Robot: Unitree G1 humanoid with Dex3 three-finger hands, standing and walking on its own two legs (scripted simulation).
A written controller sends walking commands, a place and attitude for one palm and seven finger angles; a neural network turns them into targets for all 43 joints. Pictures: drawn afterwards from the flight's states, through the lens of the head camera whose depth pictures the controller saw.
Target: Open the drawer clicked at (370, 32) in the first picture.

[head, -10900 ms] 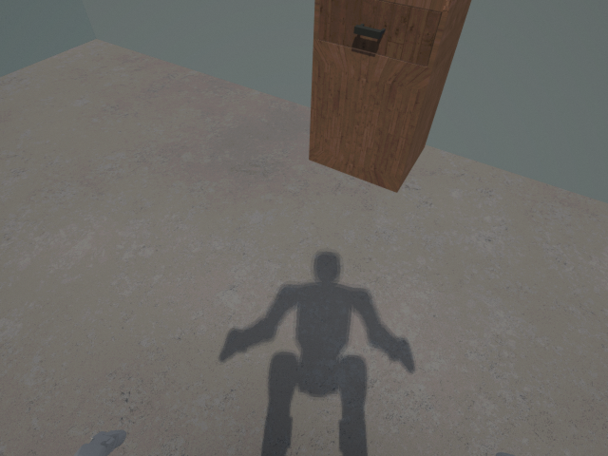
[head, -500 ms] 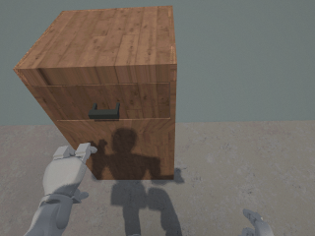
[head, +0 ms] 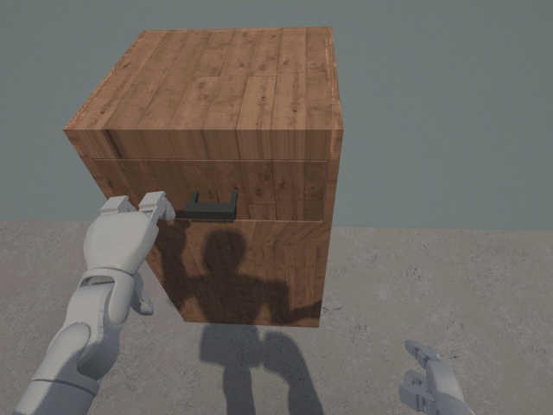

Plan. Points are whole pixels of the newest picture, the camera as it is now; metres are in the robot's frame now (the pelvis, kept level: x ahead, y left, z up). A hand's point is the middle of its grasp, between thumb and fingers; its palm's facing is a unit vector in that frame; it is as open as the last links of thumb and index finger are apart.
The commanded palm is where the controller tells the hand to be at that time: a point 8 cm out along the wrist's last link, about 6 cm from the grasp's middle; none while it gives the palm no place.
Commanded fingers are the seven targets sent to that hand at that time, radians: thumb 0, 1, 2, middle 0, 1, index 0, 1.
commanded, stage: raise the hand with hooked fingers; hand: left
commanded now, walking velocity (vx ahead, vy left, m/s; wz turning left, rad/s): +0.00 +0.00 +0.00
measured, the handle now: (212, 203) +0.50 +0.21 -0.04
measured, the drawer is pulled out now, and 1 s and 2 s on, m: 0.00 0.00 0.00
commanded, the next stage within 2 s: move the hooked fingers above the handle in 0.44 s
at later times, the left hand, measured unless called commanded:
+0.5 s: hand (146, 253) +0.30 +0.23 +0.08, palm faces +0.10 -0.09 -0.99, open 13.8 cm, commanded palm +0.27 +0.23 +0.14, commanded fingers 0.00 -0.50 0.30 -0.30 -1.20 -0.30 -1.20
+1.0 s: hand (166, 236) +0.35 +0.22 +0.06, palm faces -0.01 -0.07 -1.00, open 13.8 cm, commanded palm +0.33 +0.22 +0.12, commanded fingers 0.00 -0.50 0.30 -0.30 -1.20 -0.30 -1.20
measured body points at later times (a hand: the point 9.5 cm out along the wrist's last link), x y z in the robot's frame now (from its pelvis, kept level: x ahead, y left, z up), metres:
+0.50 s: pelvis -0.01 -0.01 +0.00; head +0.02 -0.05 +0.45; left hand +0.29 +0.23 +0.14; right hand +0.17 -0.25 -0.12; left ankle +0.03 +0.10 -0.73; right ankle -0.04 -0.13 -0.73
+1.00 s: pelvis +0.00 -0.03 +0.00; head +0.03 -0.06 +0.45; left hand +0.34 +0.22 +0.11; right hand +0.16 -0.28 -0.12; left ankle +0.03 +0.10 -0.73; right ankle -0.04 -0.13 -0.73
